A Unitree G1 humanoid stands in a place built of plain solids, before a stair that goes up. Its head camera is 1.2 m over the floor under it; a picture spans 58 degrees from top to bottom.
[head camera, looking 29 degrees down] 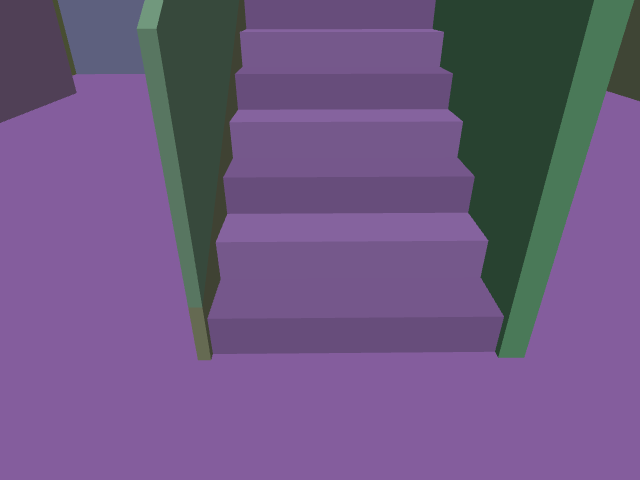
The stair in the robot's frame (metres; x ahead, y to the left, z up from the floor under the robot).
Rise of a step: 0.18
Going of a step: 0.26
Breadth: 1.10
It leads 1 degrees to the left of straight ahead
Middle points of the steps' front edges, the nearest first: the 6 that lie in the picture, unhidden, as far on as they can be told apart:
1.26 -0.13 0.18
1.52 -0.13 0.35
1.78 -0.13 0.53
2.04 -0.12 0.70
2.31 -0.12 0.88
2.57 -0.12 1.05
